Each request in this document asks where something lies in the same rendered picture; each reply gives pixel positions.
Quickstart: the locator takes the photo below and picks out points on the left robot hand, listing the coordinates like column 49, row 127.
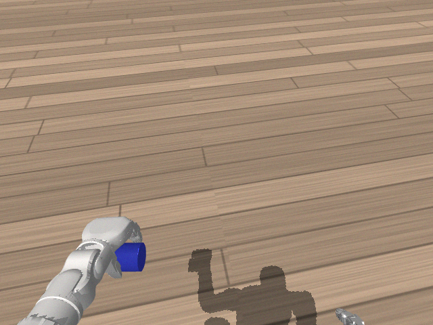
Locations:
column 114, row 231

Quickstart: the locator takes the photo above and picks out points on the right robot hand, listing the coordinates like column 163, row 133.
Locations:
column 348, row 318

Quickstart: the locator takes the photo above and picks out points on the left robot arm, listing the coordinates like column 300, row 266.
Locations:
column 73, row 289

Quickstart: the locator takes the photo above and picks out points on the can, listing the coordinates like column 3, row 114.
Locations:
column 131, row 256

